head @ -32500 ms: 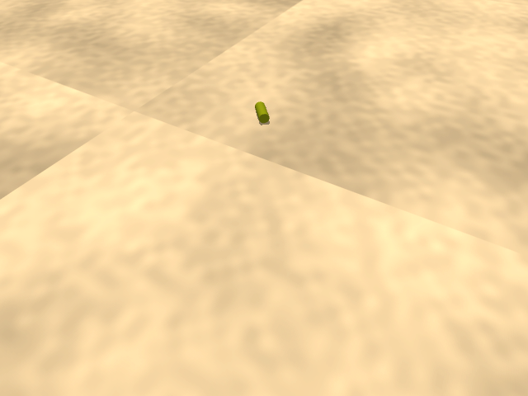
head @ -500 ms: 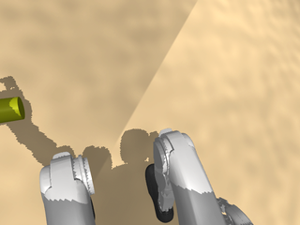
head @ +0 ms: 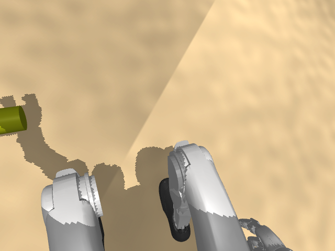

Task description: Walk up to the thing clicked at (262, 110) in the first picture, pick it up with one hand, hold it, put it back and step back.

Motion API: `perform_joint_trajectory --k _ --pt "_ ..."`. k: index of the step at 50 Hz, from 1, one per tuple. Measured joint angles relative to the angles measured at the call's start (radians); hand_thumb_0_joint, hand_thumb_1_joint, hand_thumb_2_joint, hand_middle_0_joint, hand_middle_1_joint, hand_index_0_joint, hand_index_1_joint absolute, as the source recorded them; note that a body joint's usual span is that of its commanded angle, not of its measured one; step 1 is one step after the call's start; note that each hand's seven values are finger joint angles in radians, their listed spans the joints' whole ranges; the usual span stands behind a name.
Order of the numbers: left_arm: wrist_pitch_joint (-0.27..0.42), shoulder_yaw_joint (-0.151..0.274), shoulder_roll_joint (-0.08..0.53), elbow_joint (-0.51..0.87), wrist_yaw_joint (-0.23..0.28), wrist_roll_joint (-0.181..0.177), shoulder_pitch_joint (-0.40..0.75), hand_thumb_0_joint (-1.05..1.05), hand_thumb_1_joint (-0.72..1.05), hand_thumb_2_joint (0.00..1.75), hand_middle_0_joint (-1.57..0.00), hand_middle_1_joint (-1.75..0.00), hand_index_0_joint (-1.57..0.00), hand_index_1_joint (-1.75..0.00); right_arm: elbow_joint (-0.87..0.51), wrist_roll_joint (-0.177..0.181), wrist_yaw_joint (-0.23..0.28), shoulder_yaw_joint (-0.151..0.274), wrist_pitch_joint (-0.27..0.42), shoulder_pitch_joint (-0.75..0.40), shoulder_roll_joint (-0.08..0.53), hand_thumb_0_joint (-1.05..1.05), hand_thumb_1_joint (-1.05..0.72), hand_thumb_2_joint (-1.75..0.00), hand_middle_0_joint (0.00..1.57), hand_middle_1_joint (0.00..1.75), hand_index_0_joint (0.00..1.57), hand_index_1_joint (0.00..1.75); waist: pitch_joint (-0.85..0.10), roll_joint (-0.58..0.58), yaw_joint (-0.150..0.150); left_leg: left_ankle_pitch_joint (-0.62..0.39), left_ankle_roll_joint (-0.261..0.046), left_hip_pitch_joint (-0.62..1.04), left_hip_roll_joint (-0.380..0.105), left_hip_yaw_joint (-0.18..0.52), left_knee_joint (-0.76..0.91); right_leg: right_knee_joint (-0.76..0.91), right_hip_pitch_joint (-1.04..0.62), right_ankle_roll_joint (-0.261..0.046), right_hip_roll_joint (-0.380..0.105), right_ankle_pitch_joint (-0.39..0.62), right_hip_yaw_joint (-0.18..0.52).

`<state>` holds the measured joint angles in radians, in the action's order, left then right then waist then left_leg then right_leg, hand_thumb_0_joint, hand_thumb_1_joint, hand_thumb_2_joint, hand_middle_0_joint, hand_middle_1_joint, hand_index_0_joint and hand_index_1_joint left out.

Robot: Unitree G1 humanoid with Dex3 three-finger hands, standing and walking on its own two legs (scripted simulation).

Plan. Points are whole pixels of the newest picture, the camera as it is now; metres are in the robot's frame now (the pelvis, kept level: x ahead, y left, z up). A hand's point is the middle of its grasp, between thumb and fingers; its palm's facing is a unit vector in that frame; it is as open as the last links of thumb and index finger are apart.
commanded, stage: home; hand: left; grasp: from above
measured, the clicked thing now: out of the picture +0.49 +0.36 -0.30
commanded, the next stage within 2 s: none
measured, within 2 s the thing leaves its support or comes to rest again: neither
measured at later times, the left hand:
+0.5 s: hand out of the picture +0.42 +0.34 -0.05, palm faces -0.28 -0.57 -0.77, open 9.6 cm
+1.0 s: hand out of the picture +0.29 +0.24 +0.16, palm faces +0.15 -0.94 -0.30, open 7.4 cm
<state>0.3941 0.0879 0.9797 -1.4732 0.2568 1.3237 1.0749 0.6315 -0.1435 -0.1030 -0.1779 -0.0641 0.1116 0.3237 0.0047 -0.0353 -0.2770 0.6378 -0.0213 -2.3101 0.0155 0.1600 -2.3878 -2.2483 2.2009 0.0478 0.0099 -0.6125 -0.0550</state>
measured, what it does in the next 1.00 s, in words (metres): rises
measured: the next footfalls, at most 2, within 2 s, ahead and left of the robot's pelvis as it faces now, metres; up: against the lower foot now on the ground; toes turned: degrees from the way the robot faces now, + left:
none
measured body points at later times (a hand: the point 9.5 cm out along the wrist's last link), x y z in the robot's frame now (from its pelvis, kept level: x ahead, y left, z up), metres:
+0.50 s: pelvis +0.02 +0.00 +0.07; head +0.23 +0.09 +0.46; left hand +0.43 +0.37 +0.00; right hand +0.11 -0.26 -0.03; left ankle +0.09 +0.12 -0.30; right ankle +0.13 -0.15 -0.30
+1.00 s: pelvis +0.05 -0.01 +0.26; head +0.17 +0.04 +0.69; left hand +0.28 +0.29 +0.19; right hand +0.27 -0.22 +0.18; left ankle +0.08 +0.12 -0.30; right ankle +0.13 -0.15 -0.30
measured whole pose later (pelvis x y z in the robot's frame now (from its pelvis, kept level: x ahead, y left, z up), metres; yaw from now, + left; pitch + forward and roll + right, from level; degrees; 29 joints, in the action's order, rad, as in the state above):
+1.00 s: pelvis +0.05 -0.01 +0.26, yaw +8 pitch +25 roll -5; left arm -0.34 0.12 0.34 -0.23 0.04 0.00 -0.03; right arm 0.53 0.05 0.06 -0.05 0.07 0.11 0.22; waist -0.18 0.02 -0.07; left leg 0.60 0.02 -1.37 -0.02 0.09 -1.53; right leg -1.46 1.32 0.04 -0.02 -0.57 -0.05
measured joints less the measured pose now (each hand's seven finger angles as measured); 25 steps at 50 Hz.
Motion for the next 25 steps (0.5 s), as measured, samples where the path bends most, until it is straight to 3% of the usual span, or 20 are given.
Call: perform_joint_trajectory --k 2,5,9,15,20,25 --pt "-0.012 0.020 0.016 -0.026 0.030 0.021 0.023 0.00 -0.33 0.86 -0.25 -0.83 -0.25 -0.83 -0.001 -0.006 -0.002 -0.008 0.007 0.008 -0.007 0.00 -0.90 -0.90 0.20 0.30 0.20 0.30 0.011 -0.004 -0.010 -0.005 0.000 -0.023 0.001 0.004 -0.020 -0.018 0.020 0.000 0.002 0.004 -0.001" --pt "-0.047 0.043 0.034 -0.047 0.054 0.021 0.051 0.00 -0.32 0.85 -0.25 -0.77 -0.24 -0.77 0.000 -0.010 -0.006 -0.009 0.021 0.030 -0.023 0.00 -0.90 -0.90 0.20 0.30 0.20 0.30 0.021 -0.008 -0.021 -0.010 0.000 -0.052 0.003 0.006 -0.041 -0.037 0.047 -0.001 0.005 0.008 -0.002" --pt "-0.105 0.085 0.027 0.021 0.028 -0.038 0.021 0.00 -0.28 0.86 -0.25 -0.72 -0.24 -0.73 0.000 -0.005 -0.017 0.004 0.034 0.070 -0.042 0.00 -0.90 -0.90 0.20 0.30 0.20 0.30 0.018 0.006 -0.017 -0.004 -0.001 -0.073 0.005 0.008 -0.050 -0.044 0.066 0.006 0.004 0.003 -0.003" --pt "-0.204 0.125 -0.063 0.240 -0.113 -0.253 -0.132 0.00 -0.12 0.85 -0.24 -0.61 -0.23 -0.62 0.007 0.036 -0.034 0.049 0.023 0.114 -0.069 0.00 -0.90 -0.90 0.21 0.30 0.21 0.30 -0.021 0.038 0.025 0.023 -0.001 -0.031 0.001 -0.003 0.001 0.002 0.030 0.013 -0.004 -0.021 0.003" --pt "-0.291 0.129 -0.177 0.537 -0.256 -0.494 -0.347 0.00 0.16 0.82 -0.22 -0.48 -0.21 -0.49 0.002 0.087 -0.021 0.096 -0.004 0.122 -0.068 0.00 -0.90 -0.90 0.21 0.30 0.21 0.30 -0.083 0.058 0.079 0.044 -0.003 0.064 -0.008 -0.024 0.101 0.090 -0.051 0.013 -0.012 -0.038 0.014" --pt "-0.363 0.114 -0.266 0.776 -0.325 -0.706 -0.540 0.00 0.47 0.81 -0.21 -0.37 -0.21 -0.38 -0.018 0.131 0.008 0.135 -0.012 0.086 -0.055 0.00 -0.90 -0.90 0.21 0.30 0.21 0.30 -0.140 0.060 0.128 0.048 -0.001 0.190 -0.017 -0.038 0.227 0.208 -0.165 0.009 -0.017 -0.036 0.017"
